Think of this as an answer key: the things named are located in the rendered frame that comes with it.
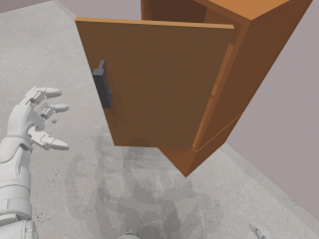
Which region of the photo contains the right robot hand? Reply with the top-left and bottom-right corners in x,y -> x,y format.
249,221 -> 271,239

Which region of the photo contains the handle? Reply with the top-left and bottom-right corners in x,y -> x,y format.
92,60 -> 113,109

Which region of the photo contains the left robot hand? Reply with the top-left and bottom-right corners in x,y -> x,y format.
6,86 -> 70,151

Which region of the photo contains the cupboard door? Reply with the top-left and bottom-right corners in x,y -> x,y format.
75,17 -> 234,149

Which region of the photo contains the left robot upper arm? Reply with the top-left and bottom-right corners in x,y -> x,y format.
0,219 -> 39,239

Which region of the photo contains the robot left forearm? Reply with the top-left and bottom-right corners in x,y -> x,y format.
0,136 -> 33,227

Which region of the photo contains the left robot shin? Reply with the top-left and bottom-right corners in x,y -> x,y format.
126,232 -> 137,236

